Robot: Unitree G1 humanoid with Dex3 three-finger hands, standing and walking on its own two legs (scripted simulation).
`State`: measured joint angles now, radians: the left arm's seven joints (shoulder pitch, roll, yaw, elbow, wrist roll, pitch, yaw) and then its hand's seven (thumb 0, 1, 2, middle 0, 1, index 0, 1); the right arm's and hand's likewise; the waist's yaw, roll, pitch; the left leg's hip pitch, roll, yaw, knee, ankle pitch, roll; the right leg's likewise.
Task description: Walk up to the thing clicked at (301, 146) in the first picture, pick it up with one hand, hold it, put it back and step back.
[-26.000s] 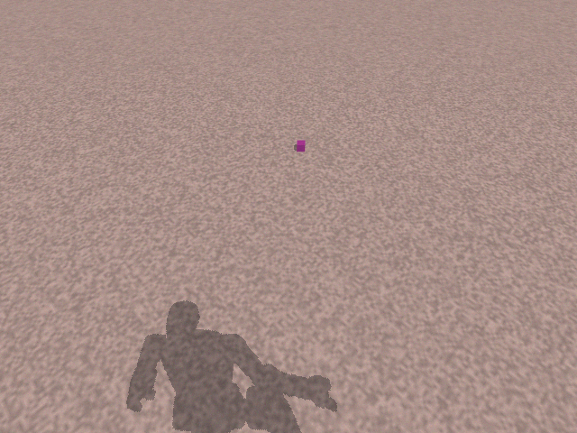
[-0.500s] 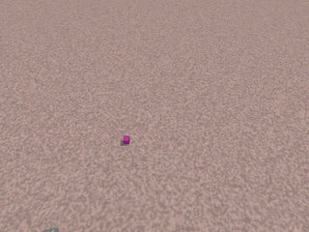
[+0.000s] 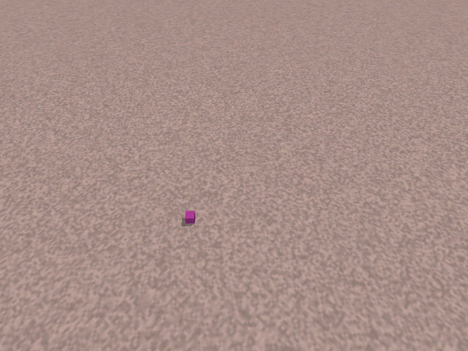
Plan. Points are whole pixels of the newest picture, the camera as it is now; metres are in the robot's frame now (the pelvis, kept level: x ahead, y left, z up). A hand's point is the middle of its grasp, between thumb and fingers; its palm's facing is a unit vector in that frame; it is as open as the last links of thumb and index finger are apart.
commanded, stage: stand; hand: left
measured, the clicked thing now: (190, 217) +0.88 +0.23 -0.76
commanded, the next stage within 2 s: walk up in 0.58 s
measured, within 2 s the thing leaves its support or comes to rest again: neither
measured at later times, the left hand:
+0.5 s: hand out of the picture +0.08 +0.25 -0.16, palm faces -0.04 -0.94 -0.35, open 7.3 cm
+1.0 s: hand out of the picture +0.11 +0.34 -0.19, palm faces +0.00 -0.93 -0.36, open 7.4 cm
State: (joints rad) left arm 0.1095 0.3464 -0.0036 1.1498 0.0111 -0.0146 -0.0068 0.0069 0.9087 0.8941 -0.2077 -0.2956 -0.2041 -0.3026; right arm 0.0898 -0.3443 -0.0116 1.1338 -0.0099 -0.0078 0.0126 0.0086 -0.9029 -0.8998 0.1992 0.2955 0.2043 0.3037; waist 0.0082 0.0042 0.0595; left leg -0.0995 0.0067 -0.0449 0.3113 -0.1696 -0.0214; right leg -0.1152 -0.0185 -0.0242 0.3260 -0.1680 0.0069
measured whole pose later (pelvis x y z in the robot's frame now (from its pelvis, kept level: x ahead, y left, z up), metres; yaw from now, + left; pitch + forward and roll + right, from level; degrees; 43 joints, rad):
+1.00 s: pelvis +0.10 +0.06 -0.02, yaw +2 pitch -4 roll +0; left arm 0.30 0.44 0.07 1.01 0.03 0.01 -0.04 0.01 0.91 0.89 -0.21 -0.30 -0.20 -0.30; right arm 0.27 -0.39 -0.10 0.96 -0.04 -0.06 0.05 0.01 -0.90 -0.90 0.20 0.30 0.20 0.30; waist -0.01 -0.06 0.08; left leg -0.31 0.02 0.06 0.63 -0.27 0.03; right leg -0.29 0.01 0.08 1.02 -0.50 -0.06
